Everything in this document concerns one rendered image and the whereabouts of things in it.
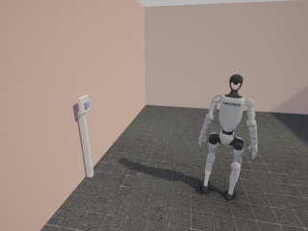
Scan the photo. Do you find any left robot shin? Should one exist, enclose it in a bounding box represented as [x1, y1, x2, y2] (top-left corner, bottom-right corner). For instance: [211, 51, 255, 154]
[203, 154, 213, 187]

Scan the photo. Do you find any right robot hand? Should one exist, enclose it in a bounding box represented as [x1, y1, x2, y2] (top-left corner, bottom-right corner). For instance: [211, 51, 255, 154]
[247, 144, 258, 160]

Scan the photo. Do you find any panel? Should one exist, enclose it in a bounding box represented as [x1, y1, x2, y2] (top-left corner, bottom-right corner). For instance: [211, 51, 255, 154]
[77, 95, 94, 178]

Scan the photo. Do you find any left robot hand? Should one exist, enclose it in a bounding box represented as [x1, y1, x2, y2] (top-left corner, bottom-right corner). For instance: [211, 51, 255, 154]
[198, 134, 208, 147]

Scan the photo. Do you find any robot right upper arm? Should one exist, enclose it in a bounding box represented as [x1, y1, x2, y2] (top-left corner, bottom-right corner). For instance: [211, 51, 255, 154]
[244, 98, 255, 127]

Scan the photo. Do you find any robot right forearm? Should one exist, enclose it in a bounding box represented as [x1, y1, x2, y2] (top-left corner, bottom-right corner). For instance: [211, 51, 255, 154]
[248, 120, 258, 145]

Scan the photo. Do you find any right robot foot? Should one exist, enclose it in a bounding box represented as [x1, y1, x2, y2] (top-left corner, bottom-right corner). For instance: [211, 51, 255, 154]
[225, 189, 237, 201]

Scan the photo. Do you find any button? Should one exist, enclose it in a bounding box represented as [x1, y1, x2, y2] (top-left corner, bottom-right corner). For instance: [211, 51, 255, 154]
[84, 101, 90, 108]

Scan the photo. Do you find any robot left forearm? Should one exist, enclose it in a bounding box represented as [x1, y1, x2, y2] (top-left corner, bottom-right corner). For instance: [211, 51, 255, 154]
[200, 114, 212, 136]

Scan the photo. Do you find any robot left upper arm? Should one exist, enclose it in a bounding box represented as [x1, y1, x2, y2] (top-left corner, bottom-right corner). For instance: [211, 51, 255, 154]
[206, 95, 222, 121]

